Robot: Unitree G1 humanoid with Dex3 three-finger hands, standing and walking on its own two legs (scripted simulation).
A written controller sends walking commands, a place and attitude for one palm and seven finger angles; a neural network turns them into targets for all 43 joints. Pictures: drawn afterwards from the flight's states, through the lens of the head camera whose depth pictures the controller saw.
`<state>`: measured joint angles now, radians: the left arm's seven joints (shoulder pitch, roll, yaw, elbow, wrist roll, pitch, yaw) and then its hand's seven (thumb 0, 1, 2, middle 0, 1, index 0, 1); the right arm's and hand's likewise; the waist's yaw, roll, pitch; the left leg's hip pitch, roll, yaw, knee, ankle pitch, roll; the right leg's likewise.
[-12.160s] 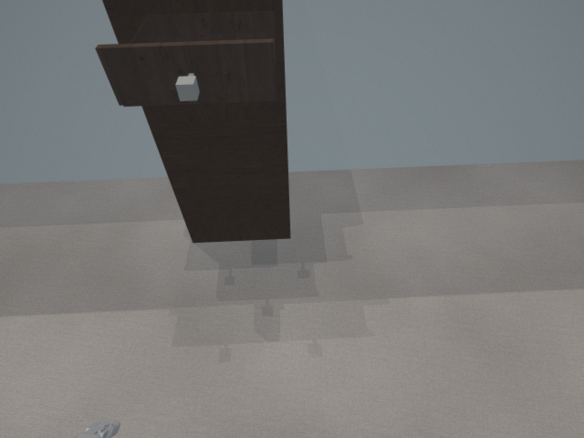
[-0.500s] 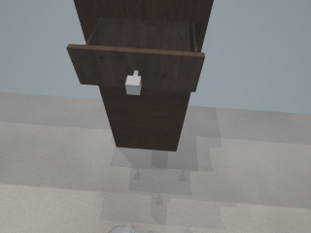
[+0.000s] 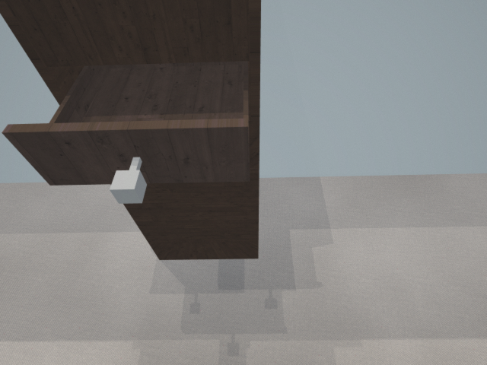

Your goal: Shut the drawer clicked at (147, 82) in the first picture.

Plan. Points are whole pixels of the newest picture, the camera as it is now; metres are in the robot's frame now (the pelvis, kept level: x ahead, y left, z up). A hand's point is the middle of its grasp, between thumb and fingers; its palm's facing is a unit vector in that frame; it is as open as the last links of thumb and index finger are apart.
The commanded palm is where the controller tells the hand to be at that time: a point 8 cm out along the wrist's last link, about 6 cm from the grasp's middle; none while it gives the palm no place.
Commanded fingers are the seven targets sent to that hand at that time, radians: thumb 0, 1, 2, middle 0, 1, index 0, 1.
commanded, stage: come to a stop and stand still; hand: left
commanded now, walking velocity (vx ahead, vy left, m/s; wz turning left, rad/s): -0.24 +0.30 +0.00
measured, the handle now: (132, 177) +0.39 +0.20 +0.10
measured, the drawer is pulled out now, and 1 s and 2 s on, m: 0.18 0.18 0.18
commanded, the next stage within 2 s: look again from close up in 1.30 s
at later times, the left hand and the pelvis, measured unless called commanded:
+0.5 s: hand out of the picture +0.05 +0.21 -0.17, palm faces +0.06 -0.97 -0.22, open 7.3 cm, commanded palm none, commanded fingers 0.00 0.90 0.90 -0.20 -0.30 -0.20 -0.30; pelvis +0.02 +0.02 +0.01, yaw -1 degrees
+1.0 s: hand out of the picture -0.07 +0.14 -0.17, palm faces +0.01 -0.98 -0.17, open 7.3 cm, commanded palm none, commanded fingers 0.00 0.90 0.90 -0.20 -0.30 -0.20 -0.30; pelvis -0.03 -0.02 +0.01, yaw -2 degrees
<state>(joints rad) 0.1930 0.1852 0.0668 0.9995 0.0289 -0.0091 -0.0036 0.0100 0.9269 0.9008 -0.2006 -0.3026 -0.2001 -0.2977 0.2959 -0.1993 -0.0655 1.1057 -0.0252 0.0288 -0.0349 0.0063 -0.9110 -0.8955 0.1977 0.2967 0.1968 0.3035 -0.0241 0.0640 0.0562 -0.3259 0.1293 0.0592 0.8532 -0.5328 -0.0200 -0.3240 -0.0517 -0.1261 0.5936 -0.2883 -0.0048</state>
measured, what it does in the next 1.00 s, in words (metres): steps on the spot: left foot, then right foot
